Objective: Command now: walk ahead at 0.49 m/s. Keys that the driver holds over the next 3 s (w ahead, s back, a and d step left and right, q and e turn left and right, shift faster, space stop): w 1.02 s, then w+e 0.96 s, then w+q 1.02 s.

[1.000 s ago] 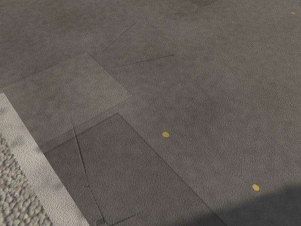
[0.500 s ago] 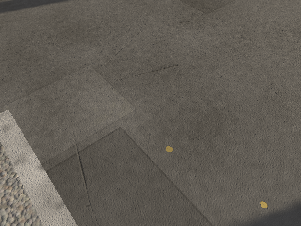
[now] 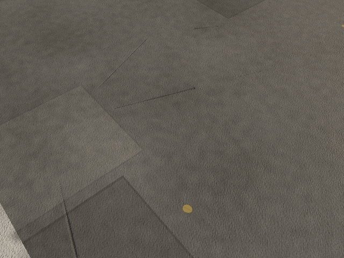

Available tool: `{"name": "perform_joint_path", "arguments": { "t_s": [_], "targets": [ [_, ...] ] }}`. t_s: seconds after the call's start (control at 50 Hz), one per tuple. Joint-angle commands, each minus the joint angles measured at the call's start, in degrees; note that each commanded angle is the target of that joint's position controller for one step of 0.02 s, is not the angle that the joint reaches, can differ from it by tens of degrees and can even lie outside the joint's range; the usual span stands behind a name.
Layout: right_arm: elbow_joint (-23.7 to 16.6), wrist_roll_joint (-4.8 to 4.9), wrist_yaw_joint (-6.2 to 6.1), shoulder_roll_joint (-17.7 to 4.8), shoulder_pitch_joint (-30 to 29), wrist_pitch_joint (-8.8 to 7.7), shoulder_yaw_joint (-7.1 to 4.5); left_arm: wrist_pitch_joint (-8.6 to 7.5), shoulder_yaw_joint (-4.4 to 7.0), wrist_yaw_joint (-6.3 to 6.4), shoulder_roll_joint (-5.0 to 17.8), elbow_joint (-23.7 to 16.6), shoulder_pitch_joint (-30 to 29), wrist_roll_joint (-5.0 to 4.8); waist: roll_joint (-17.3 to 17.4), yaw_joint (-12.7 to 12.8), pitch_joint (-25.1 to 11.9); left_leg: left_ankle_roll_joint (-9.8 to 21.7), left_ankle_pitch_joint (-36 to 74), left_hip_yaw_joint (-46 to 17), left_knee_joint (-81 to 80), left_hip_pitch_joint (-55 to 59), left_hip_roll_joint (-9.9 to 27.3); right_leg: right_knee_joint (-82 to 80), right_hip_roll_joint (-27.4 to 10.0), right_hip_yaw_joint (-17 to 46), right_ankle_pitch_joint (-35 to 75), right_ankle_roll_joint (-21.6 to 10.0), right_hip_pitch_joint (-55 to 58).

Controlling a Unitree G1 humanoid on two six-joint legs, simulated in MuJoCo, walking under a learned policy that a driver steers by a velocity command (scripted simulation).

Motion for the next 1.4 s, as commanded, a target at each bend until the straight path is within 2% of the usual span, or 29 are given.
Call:
{"name": "perform_joint_path", "arguments": {
  "t_s": [0.02, 0.12, 0.18, 0.26, 0.32, 0.36, 0.38, 0.4, 0.42, 0.44, 0.48, 0.5, 0.54, 0.6, 0.72, 0.82, 0.88, 0.9, 0.92, 0.94, 0.96, 0.98, 1.0, 1.02, 1.04, 1.12, 1.26, 1.34, 1.4],
  "targets": [
    [-1.8, 0.02, 0.17, -5.0, -0.8, -1.69, -0.89, 0.88, 1.01, 0.39, 2.6, -2.4, 4.6, 0.48, 5.7, 1.9, -2.6, 10.2, 2.8, -15.9, -16.8, 3.1, 15.3, -2.3, -4.9, 2.1, 3.5, 0.6, -6.1],
    [0.8, 0.15, -1.71, -8.1, 4.1, -1.29, -1.41, 0.88, 1.08, 0.22, 3.1, -7.2, -7.1, 1.47, 4.1, -0.5, 1.1, 9.6, 5.7, -10.6, -19.1, 4.2, 13.8, -20.3, -4.9, 0.7, 18.6, 3.1, -13.1],
    [2.2, 0.70, -2.29, -9.4, 7.7, -0.93, -1.53, 0.24, 0.38, -0.53, 1.9, -9.2, -13.9, 1.10, 3.8, -3.0, 1.5, 8.0, 6.0, -7.6, -19.0, 5.5, 12.9, -31.1, -2.2, -1.9, 25.8, 3.2, -9.6],
    [4.6, 1.25, -2.51, -9.8, 12.0, 0.20, -1.71, -0.09, 0.15, -1.78, 2.8, -12.0, -19.7, 0.50, 4.0, -4.5, 2.4, 7.4, 7.0, -8.3, -15.5, 14.6, 16.3, -37.2, -1.1, -1.1, 23.1, 2.0, -11.7],
    [4.9, 1.24, -2.74, -10.9, 11.5, 1.34, -2.19, -0.50, 0.75, -2.57, 4.9, -12.8, -18.2, 0.41, 5.4, -2.4, 0.5, 5.9, 15.4, -9.1, -10.2, 20.2, 18.5, -39.5, 0.4, -1.8, 15.9, -0.3, -8.2],
    [4.4, 0.80, -2.78, -10.2, 9.8, 2.10, -1.80, -0.60, 2.89, -2.23, 8.6, -9.2, -5.2, 0.46, 5.6, 4.4, -7.6, 3.6, 31.5, -5.8, 5.3, 18.1, 14.6, -41.0, 3.7, -4.8, 14.6, -3.2, 9.9],
    [2.9, -0.24, -2.89, -8.1, 10.6, 2.09, -0.69, -0.46, 4.22, -1.70, 12.9, -6.9, 5.8, 1.11, 0.6, 7.9, -16.6, 1.6, 20.4, -3.1, 22.7, 7.3, 11.1, -38.8, -5.0, 4.7, 16.0, -6.8, 27.9],
    [2.6, -0.19, -2.10, 0.1, 18.1, 0.72, 1.65, -0.01, 5.30, -1.87, 17.6, -5.3, 10.0, 1.33, -15.2, 4.2, -23.9, -2.5, -15.5, -2.6, 43.4, -17.0, -0.1, -44.9, -17.9, 32.7, 4.3, -16.5, 48.2],
    [3.5, 1.18, -1.89, -5.6, 15.2, -0.68, 0.51, -0.03, 3.59, -1.98, 11.3, -5.7, 9.6, 0.92, -10.6, 6.2, -23.9, -1.8, -24.9, -10.9, 50.9, -24.0, 1.3, -50.8, -17.9, 39.7, -2.1, -15.9, 48.2],
    [1.7, 2.71, -1.69, -9.4, 9.5, -1.62, -0.54, -0.20, 2.74, -1.79, 8.9, -6.7, 4.5, 1.01, -7.6, 5.6, -14.9, -0.7, -20.7, -10.5, 52.3, -28.0, 4.4, -51.5, -16.0, 30.7, 0.3, -13.0, 40.9],
    [0.8, 1.64, -2.31, -8.6, 4.3, -1.73, -0.72, -0.35, 1.87, -1.83, 6.0, -8.2, -2.9, 1.65, -0.8, 2.4, -6.7, -0.9, -11.8, -8.1, 46.0, -24.3, 9.5, -54.3, -11.7, 18.4, 12.3, -10.9, 25.8],
    [1.0, 1.18, -2.37, -8.0, 5.1, -1.07, -0.94, -0.57, 1.46, -1.92, 4.8, -8.2, -4.2, 2.16, -1.9, 0.5, -6.0, -1.1, -9.3, -8.5, 43.6, -20.6, 11.1, -55.9, -10.0, 14.9, 15.3, -10.1, 21.6],
    [1.5, 0.94, -2.39, -5.4, 6.6, 0.28, -0.64, -0.93, 1.56, -2.11, 4.9, -7.5, -3.7, 1.88, -2.1, -0.9, -5.2, -1.9, -7.6, -7.9, 40.4, -17.7, 11.6, -58.8, -8.8, 11.4, 18.4, -10.8, 17.8],
    [-0.2, 0.31, -2.59, -4.9, 2.1, 1.17, -0.56, -1.07, 2.18, -1.45, 7.0, -6.1, -1.6, 1.60, -0.8, -0.8, -2.4, -3.6, -1.9, -7.3, 32.9, -21.9, 12.2, -61.4, -8.7, 7.6, 21.6, -11.5, 16.8],
    [-3.3, 0.52, -1.69, -3.4, -9.7, 0.40, 0.07, -0.17, 2.28, -0.25, 8.0, -3.6, 3.4, 0.91, -1.2, 2.8, 0.4, -4.1, 13.9, -4.3, 12.8, -20.2, 9.5, -62.7, -5.9, 1.0, 19.6, -8.7, 18.2],
    [-6.0, 1.09, -0.19, -4.4, -15.9, -0.33, 0.18, 1.20, 2.71, 0.12, 8.6, -1.0, 7.2, 0.44, -1.5, 3.7, 2.0, -2.1, 10.0, -4.8, 6.4, -22.1, 8.3, -58.8, -10.0, 1.8, 22.0, -8.0, 27.7],
    [-5.3, 1.09, 0.31, -6.8, -11.5, -0.74, -0.80, 2.06, 3.20, 0.45, 9.7, -1.1, 5.3, 0.38, -3.2, 0.2, -1.2, 0.3, 4.0, -2.8, 4.6, -13.9, 5.8, -52.2, -10.7, 1.5, 35.7, -6.4, 30.8],
    [-3.2, 0.95, 0.11, -8.4, -4.8, -0.75, -1.87, 2.44, 3.05, 0.50, 9.4, -1.4, 4.2, 0.48, -3.1, -3.5, -5.1, 1.6, 4.3, -1.0, 3.5, -4.5, 3.8, -44.4, -8.6, -0.4, 43.9, -5.2, 29.5],
    [-0.2, 0.66, -0.38, -11.5, 5.2, -0.66, -3.29, 2.62, 2.30, 0.62, 7.8, -2.1, 4.4, 1.01, -1.4, -7.4, -12.0, 3.8, 5.6, -3.4, 5.3, 11.0, 6.0, -31.9, -5.5, -2.6, 41.2, -3.4, 22.5],
    [1.2, -0.46, -0.88, -17.2, 13.4, -0.36, -4.67, 1.82, 0.62, 0.22, 2.7, -3.6, 9.6, 1.82, 9.8, -6.7, -21.1, 11.4, 2.1, -25.4, 5.2, 33.8, 20.6, -9.7, 1.8, -5.2, 19.6, 0.3, 1.4],
    [1.9, 0.45, -0.68, -15.0, 14.6, 0.02, -3.99, 0.41, -0.14, -0.12, 0.7, -2.7, 11.0, 1.10, 17.5, -6.4, -25.8, 16.6, -6.5, -45.7, -4.7, 40.6, 26.6, 3.1, 8.2, 0.6, -14.3, 1.8, -11.6],
    [1.4, 1.00, -0.64, -11.4, 10.7, -0.12, -2.77, -0.77, 1.41, -0.44, 6.8, -3.8, 6.1, -0.53, 12.6, -6.8, -17.8, 13.6, -11.1, -40.4, -6.4, 34.8, 24.5, 8.0, 4.3, 4.6, -13.4, 0.6, -17.8],
    [0.3, 0.72, -0.82, -9.3, 6.2, -0.18, -2.20, -1.36, 1.63, -0.47, 7.8, -5.2, 1.5, -1.33, 9.6, -5.6, -11.6, 11.3, -9.2, -32.1, -7.4, 26.7, 22.4, 6.9, 1.2, 3.0, -8.2, -0.3, -18.8],
    [-0.2, 0.23, -0.69, -7.7, 2.4, -0.34, -1.68, -1.32, 1.75, -0.11, 7.3, -5.5, -0.7, -0.77, 5.7, -3.7, -7.0, 10.1, -4.5, -26.0, -9.5, 18.1, 20.1, 3.0, -1.4, 1.7, -3.4, -0.1, -16.7],
    [-0.5, -0.31, -0.64, -5.7, 0.0, -0.69, -1.15, -0.64, 2.21, 0.21, 7.0, -5.1, -0.4, -0.13, 5.9, -1.8, -5.1, 8.8, -0.9, -21.3, -11.3, 12.6, 18.2, -0.6, -3.3, 2.1, -0.3, 0.0, -13.2],
    [1.4, -0.92, -0.95, -6.8, 0.6, -1.73, -1.59, 2.15, 1.99, 0.41, 3.3, -4.9, 0.9, -0.16, 6.0, 0.4, -2.4, 8.9, 5.7, -11.8, -16.8, 5.4, 17.0, -5.8, -4.3, 3.2, 5.9, 1.2, -10.4],
    [3.0, -0.61, -2.82, -8.5, 3.2, -1.49, -1.73, 1.71, 1.60, -0.97, 1.8, -9.0, -10.0, 0.48, 4.3, -2.8, 0.5, 5.6, 11.2, 0.7, -18.9, 8.9, 14.9, -26.7, -1.9, 0.2, 25.5, 1.6, -12.3],
    [5.0, 0.03, -3.13, -9.4, 7.8, 0.00, -2.05, 1.76, 0.95, -2.36, 1.1, -12.8, -16.4, 0.39, 3.2, -5.2, 2.6, 5.2, 16.0, 3.1, -15.8, 19.0, 18.0, -32.4, -1.1, -2.0, 22.5, 0.3, -16.6],
    [4.7, 0.46, -3.50, -10.8, 7.3, 1.64, -2.55, 1.87, 1.35, -3.67, 2.1, -15.3, -17.1, 0.23, 4.6, -3.7, 1.7, 3.9, 31.3, 5.0, -9.2, 24.4, 19.8, -34.0, 1.1, -5.4, 14.2, -1.8, -15.0]
  ]
}}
